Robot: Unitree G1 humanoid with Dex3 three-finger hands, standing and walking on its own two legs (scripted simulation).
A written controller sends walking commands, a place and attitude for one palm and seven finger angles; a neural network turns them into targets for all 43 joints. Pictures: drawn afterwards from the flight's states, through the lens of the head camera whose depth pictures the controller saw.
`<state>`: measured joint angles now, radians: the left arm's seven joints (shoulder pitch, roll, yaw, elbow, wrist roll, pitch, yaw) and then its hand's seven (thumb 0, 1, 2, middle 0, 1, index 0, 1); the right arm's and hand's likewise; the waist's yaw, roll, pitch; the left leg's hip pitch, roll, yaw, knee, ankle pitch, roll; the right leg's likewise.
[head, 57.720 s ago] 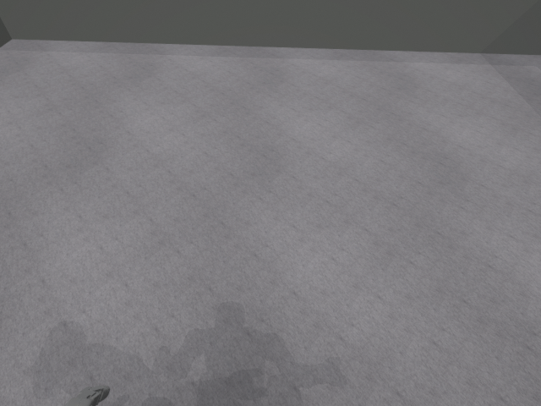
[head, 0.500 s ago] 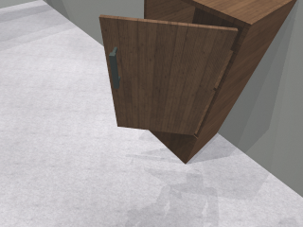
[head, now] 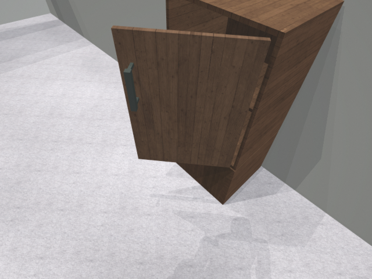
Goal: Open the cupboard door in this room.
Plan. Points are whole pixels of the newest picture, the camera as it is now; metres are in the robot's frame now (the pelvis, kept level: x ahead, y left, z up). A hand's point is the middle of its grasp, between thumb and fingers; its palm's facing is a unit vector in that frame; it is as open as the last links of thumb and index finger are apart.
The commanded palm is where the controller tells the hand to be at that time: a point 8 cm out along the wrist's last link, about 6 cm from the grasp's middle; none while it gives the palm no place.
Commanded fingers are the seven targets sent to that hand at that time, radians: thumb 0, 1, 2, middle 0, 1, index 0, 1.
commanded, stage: come to a stop and stand still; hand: left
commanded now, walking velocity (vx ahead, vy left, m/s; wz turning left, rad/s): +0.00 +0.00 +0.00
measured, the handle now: (132, 87) +0.64 +0.20 +0.04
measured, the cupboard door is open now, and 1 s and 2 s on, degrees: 41 41 41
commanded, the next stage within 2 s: look again from close up in 0.02 s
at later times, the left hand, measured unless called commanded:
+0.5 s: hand out of the picture +0.03 +0.19 -0.18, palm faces +0.02 -0.97 -0.24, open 7.4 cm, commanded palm none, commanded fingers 0.00 0.90 0.90 -0.20 -0.30 -0.20 -0.30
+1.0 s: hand out of the picture +0.01 +0.19 -0.19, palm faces +0.03 -0.98 -0.18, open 7.4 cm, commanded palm none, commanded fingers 0.00 0.90 0.90 -0.20 -0.30 -0.20 -0.30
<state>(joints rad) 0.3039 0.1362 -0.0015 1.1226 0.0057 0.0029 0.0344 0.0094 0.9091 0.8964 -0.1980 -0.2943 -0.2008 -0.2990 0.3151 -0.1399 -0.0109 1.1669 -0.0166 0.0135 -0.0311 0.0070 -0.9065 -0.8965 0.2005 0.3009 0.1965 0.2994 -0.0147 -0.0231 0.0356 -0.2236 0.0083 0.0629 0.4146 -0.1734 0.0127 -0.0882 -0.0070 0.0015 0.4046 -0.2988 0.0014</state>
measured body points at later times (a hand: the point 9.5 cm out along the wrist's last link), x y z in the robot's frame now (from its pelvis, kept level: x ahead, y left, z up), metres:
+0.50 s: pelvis +0.01 +0.01 -0.01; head +0.00 +0.00 +0.44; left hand +0.03 +0.24 -0.16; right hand +0.05 -0.22 -0.17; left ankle +0.03 +0.11 -0.74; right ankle -0.05 -0.12 -0.74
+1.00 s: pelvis +0.04 +0.01 -0.02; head +0.04 +0.02 +0.43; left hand +0.01 +0.24 -0.18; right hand +0.05 -0.24 -0.16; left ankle +0.03 +0.11 -0.74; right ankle -0.05 -0.12 -0.74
